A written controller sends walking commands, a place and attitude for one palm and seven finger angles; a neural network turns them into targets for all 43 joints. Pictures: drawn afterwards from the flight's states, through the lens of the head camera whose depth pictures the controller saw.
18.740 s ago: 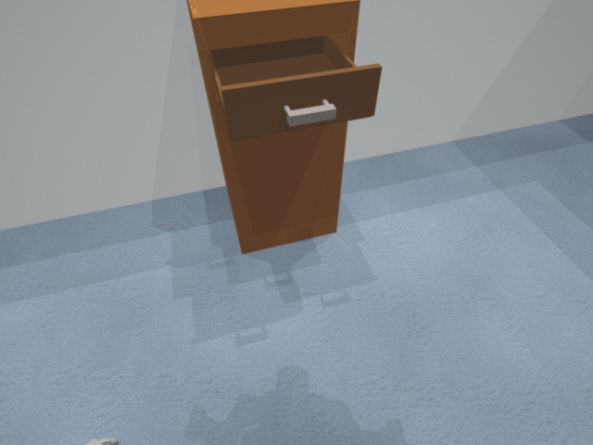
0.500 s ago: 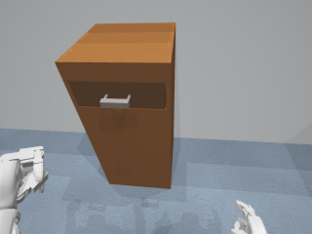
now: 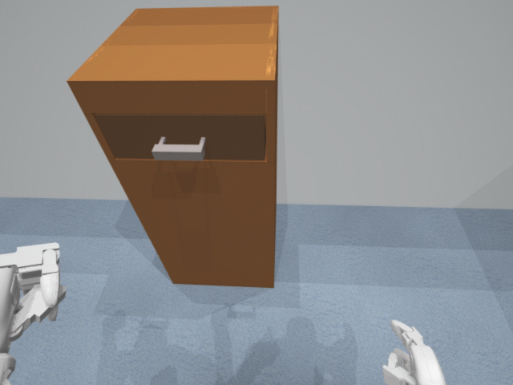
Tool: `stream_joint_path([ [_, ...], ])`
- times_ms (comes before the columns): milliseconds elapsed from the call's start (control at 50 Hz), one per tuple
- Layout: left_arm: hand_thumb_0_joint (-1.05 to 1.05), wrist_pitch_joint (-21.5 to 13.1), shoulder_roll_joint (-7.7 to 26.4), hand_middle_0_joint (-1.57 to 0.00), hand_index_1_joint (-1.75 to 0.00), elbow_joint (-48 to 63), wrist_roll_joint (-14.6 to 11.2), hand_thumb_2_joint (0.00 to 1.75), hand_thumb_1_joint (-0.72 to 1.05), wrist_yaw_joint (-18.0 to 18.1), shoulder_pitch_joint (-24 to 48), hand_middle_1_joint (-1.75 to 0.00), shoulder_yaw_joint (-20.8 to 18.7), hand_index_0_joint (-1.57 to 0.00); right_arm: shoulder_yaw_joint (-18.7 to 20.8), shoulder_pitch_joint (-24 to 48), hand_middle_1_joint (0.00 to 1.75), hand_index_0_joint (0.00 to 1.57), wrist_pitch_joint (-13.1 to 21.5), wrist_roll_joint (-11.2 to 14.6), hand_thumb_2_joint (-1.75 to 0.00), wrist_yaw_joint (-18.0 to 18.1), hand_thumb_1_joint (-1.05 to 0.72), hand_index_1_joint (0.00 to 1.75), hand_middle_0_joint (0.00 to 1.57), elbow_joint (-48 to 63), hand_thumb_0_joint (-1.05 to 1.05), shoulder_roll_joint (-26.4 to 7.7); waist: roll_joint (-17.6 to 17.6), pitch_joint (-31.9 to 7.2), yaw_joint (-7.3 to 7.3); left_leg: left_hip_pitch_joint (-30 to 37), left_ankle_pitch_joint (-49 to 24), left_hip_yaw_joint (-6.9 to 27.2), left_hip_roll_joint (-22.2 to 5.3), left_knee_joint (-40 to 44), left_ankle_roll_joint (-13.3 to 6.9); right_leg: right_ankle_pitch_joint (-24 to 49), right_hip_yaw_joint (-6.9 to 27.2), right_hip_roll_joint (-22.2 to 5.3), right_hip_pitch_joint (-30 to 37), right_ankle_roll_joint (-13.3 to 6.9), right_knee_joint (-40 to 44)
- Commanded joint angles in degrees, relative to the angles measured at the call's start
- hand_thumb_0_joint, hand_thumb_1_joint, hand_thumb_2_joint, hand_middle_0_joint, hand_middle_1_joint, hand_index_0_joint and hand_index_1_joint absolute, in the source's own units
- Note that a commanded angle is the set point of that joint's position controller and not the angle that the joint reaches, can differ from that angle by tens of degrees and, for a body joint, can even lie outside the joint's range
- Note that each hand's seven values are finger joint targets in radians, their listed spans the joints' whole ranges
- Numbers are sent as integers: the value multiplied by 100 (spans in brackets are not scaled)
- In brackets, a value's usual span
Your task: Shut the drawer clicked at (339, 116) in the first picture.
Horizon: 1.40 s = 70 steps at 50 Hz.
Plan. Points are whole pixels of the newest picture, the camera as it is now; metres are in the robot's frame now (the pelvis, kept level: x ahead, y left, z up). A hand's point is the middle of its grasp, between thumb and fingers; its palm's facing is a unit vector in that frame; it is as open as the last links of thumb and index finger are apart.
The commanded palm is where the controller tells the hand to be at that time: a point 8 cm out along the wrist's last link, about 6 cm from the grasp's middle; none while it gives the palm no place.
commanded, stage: step back with the hand held close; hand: left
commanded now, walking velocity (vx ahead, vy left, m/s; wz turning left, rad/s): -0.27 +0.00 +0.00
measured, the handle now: (180, 146) +0.61 +0.23 +0.02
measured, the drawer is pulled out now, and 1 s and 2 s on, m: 0.00 0.00 0.00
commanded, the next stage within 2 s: stop stepping back and stand still in 1.26 s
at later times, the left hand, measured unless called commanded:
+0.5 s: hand out of the picture +0.12 +0.27 +0.16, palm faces +0.37 -0.76 -0.53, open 3.2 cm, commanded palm +0.05 +0.30 +0.17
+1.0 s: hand out of the picture +0.06 +0.24 +0.16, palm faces +0.29 -0.84 -0.46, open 3.2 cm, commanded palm +0.00 +0.29 +0.17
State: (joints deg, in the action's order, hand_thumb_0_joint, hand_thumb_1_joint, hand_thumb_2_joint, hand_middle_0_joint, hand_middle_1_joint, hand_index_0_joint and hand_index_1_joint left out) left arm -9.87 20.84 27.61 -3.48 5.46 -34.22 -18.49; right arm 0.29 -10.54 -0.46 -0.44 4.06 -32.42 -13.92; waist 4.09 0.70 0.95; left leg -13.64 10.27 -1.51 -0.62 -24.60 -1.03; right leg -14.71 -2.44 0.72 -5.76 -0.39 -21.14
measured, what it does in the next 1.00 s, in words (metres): walks backwards: right foot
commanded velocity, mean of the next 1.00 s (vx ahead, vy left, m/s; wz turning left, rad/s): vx -0.33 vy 0.00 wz -0.02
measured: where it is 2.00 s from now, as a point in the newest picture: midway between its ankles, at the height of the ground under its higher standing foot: outside the picture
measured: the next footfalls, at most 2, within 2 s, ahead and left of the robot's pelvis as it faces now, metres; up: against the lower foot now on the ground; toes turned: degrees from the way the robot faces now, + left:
right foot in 0.92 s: -0.22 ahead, -0.05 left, +0.00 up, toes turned -4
left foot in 1.22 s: -0.01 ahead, +0.10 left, +0.00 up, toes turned -2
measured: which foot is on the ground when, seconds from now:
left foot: down 0.00-1.00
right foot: down 0.00-0.70, up 0.72-0.90, down 0.92-1.00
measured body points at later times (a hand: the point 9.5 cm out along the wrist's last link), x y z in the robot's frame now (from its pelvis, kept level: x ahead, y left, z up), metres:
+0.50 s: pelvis -0.07 +0.02 -0.01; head -0.04 +0.02 +0.44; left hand +0.09 +0.31 +0.18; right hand +0.12 -0.21 -0.10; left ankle +0.03 +0.11 -0.74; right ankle -0.06 -0.11 -0.74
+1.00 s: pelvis -0.14 +0.01 -0.01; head -0.09 +0.03 +0.43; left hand +0.04 +0.29 +0.18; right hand +0.06 -0.21 -0.09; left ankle +0.00 +0.11 -0.74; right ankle -0.22 -0.11 -0.74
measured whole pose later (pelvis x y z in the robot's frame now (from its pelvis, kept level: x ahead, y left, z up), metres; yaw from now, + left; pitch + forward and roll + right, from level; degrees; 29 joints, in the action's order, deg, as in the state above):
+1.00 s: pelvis -0.14 +0.01 -0.01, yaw -1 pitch +4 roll -3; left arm -16.0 24.5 35.8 -3.7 6.8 -34.5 -21.0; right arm -0.2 -6.9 3.8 -0.8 3.2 -34.4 -10.7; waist 0.9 1.4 1.3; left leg -29.2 -0.4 -1.0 -1.8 -25.3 -2.1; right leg -20.9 2.1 4.5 -9.3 -0.6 -26.5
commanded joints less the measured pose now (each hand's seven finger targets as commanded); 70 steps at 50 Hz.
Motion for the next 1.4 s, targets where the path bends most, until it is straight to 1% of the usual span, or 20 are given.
stream_joint_path([
  [0, 0, -332, 1051, -140, -160, 1227, -80, 90, 90, 139, -127, -160, -829, -140, 246, 569, 30, 20, 128, 69, -90, 84, -90, 30, 20, 1029, 0, -537, -279, -1009, -11, 1064, -2633, 268, -284, -71, -171, 2210, 134, -290, -537, 160, 10],
  [280, 0, -626, 1109, -140, -160, 1585, 7, 90, 90, 350, -225, -160, -893, -140, 268, 491, 30, 20, 335, 66, -90, 170, -90, 30, 20, 1061, 0, -625, 110, -466, -102, -367, 701, 748, -424, 558, -169, 145, 254, -136, -788, 92, -98],
  [400, 0, -703, 1084, -140, -160, 1556, 191, 90, 90, 339, -217, -160, -1096, -140, 304, 544, 30, 20, 549, 41, -90, 203, -90, 30, 20, 1146, 0, -685, 762, -465, 7, -2607, 2749, 1373, -953, 1566, -528, 197, 248, 287, 851, 132, -1580],
  [460, 0, -760, 1120, -140, -160, 1755, 96, 90, 90, 298, -321, -160, -1113, -140, 304, 468, 30, 20, 652, 62, -90, 155, -90, 30, 20, 1116, 0, -596, 68, -578, -46, -2013, 2039, 1042, -564, 851, -359, 188, 540, 97, 248, 8, -850],
  [520, 0, -812, 1100, -140, -160, 1741, -32, 90, 90, 348, -189, -160, -944, -140, 375, 273, 30, 20, 655, 86, -90, 86, -90, 30, 20, 793, 0, -538, -1049, -791, -165, 364, 604, 326, 91, -1341, 50, -382, 1333, -834, -2185, -357, 612],
  [560, 0, -762, 1035, -140, -160, 1719, 0, 90, 90, 418, 68, -160, -822, -140, 358, 329, 30, 20, 626, 42, -90, 97, -90, 30, 20, 675, 0, -482, -1018, -589, -238, 518, 330, 347, 99, -1691, 82, 145, 1385, -1119, -2586, -511, 605],
  [620, 0, -748, 1129, -140, -160, 1623, 75, 90, 90, 426, 369, -160, -800, -140, 326, 487, 30, 20, 604, 27, -90, 179, -90, 30, 20, 667, 0, -561, -478, -268, -186, 281, -393, 536, -125, -495, 17, 762, 858, -506, -2128, -134, 91],
  [680, 0, -843, 1140, -140, -160, 1723, 150, 90, 90, 369, 268, -160, -918, -140, 275, 658, 30, 20, 647, -28, -90, 224, -90, 30, 20, 851, 0, -685, 1087, -456, -93, -1474, 1794, 2001, -1208, 1633, -437, -254, 322, 448, -436, 167, -1783],
  [720, 0, -813, 1187, -140, -160, 1734, 198, 90, 90, 350, 303, -160, -1096, -140, 314, 637, 30, 20, 671, -105, -90, 213, -90, 30, 20, 850, 0, -590, 827, -537, -21, -2382, 2616, 2403, -1644, 1929, -839, -578, 590, 446, 84, 103, -2959],
  [820, 0, -789, 1054, -140, -160, 2055, -2, 90, 90, 246, -288, -160, -910, -140, 324, 530, 30, 20, 764, -57, -90, -25, -90, 30, 20, 829, 0, -523, 816, -949, -16, -1053, 1427, 1410, -1073, 1306, -340, -1076, 242, 351, -412, -133, -971],
  [880, 0, -925, 1314, -140, -160, 2069, -100, 90, 90, 227, -142, -160, -1035, -140, 264, 380, 30, 20, 657, -54, -90, -52, -90, 30, 20, 599, 0, -436, -172, -1166, -120, 443, -531, 522, -469, -202, 63, 629, 1094, -536, -1328, -340, 398],
  [960, 0, -924, 1410, -140, -160, 1760, -114, 90, 90, 243, -1, -160, -1053, -140, 340, 397, 30, 20, 646, 78, -90, 64, -90, 30, 20, 616, 0, -549, -512, -1589, -214, 1870, -2530, 277, -487, -530, -91, 2306, 391, -204, -1770, 369, -136],
  [1040, 0, -870, 1484, -140, -160, 1689, -219, 90, 90, 198, -257, -160, -1180, -140, 290, 692, 30, 20, 550, 75, -90, 68, -90, 30, 20, 825, 0, -500, 3, -904, -155, 1010, -587, 514, -466, -200, -49, 378, 460, -187, -1967, 136, 126],
  [1100, 0, -908, 1457, -140, -160, 1532, -246, 90, 90, 266, -304, -160, -1097, -140, 291, 631, 30, 20, 522, 86, -90, 92, -90, 30, 20, 743, 0, -444, -555, -282, -194, 1065, 399, 341, 49, -1636, 263, -1311, 1110, -996, -3460, -459, 1058],
  [1140, 0, -872, 1398, -140, -160, 1550, -159, 90, 90, 331, 3, -160, -1018, -140, 261, 591, 30, 20, 555, 13, -90, 118, -90, 30, 20, 620, 0, -400, -800, -14, -238, 727, 322, 359, 118, -2061, 267, -477, 1163, -1250, -3461, -662, 919],
  [1200, 0, -852, 1320, -140, -160, 1491, -50, 90, 90, 290, 322, -160, -822, -140, 185, 581, 30, 20, 586, 10, -90, 224, -90, 30, 20, 651, 0, -557, -102, 291, -193, 243, -1499, 797, -344, 106, 11, 931, 399, -147, -2174, -3, -150],
  [1240, 0, -981, 1496, -140, -160, 1661, -85, 90, 90, 261, 409, -160, -935, -140, 233, 625, 30, 20, 704, -40, -90, 220, -90, 30, 20, 745, 0, -748, 1207, -419, -79, -383, -235, 2168, -1266, 1609, -331, -773, 340, 567, -956, 65, -1528],
  [1260, 0, -960, 1439, -140, -160, 1701, -76, 90, 90, 265, 331, -160, -978, -140, 263, 525, 30, 20, 743, -123, -90, 207, -90, 30, 20, 706, 0, -749, 1208, -778, -59, -860, 827, 2549, -1577, 2036, -436, -1344, 586, 576, -452, 27, -2398],
  [1300, 0, -890, 1335, -140, -160, 2022, -69, 90, 90, 280, 211, -160, -1004, -140, 313, 509, 30, 20, 799, -137, -90, 115, -90, 30, 20, 696, 0, -616, 789, -1076, 44, -962, 1453, 2011, -1459, 1924, -473, -1480, 546, 458, -355, -120, -2448],
  [1380, 0, -724, 1177, -140, -160, 2031, -161, 90, 90, 229, -701, -160, -908, -140, 308, 355, 30, 20, 819, -53, -90, -63, -90, 30, 20, 736, 0, -501, 823, -1293, 10, -548, 1321, 878, -699, 1373, 113, -1256, -48, 459, -124, -229, -426],
])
